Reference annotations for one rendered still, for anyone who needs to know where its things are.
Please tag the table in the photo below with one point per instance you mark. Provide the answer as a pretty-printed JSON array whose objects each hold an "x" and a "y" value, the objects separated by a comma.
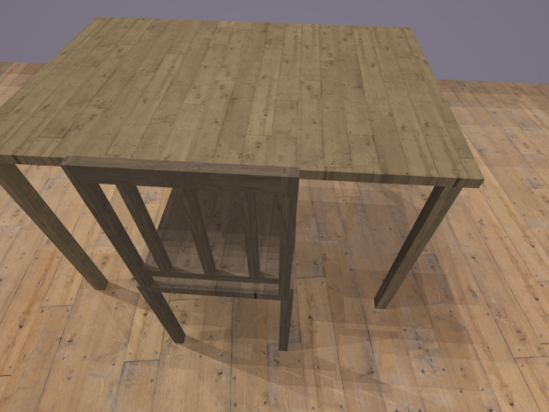
[{"x": 342, "y": 103}]

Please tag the chair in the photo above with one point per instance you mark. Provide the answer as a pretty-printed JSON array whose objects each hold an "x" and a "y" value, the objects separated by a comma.
[{"x": 227, "y": 229}]

